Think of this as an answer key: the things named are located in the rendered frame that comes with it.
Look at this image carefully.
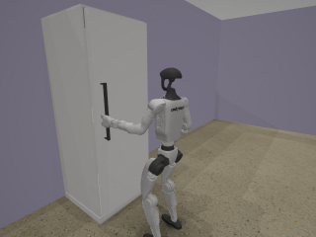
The right robot upper arm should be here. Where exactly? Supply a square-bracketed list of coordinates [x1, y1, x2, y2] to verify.
[181, 97, 193, 130]

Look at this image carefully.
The left robot upper arm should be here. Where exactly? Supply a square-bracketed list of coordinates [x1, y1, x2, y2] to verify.
[137, 99, 166, 135]

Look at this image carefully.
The fridge door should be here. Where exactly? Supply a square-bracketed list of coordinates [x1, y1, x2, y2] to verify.
[84, 7, 149, 216]

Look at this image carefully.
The handle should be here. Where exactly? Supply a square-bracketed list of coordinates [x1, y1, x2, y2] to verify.
[100, 83, 111, 141]

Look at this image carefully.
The robot left forearm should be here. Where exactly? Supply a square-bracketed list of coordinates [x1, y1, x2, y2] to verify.
[110, 118, 141, 134]

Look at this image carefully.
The robot right forearm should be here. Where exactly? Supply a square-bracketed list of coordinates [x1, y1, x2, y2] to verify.
[173, 129, 189, 143]

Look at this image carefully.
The robot torso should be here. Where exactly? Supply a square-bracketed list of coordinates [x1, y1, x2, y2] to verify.
[154, 94, 185, 167]

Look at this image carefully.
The left robot thigh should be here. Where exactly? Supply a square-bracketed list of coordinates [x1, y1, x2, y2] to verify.
[140, 155, 166, 208]

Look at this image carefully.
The robot left hand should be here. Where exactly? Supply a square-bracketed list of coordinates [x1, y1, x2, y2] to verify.
[101, 114, 114, 128]

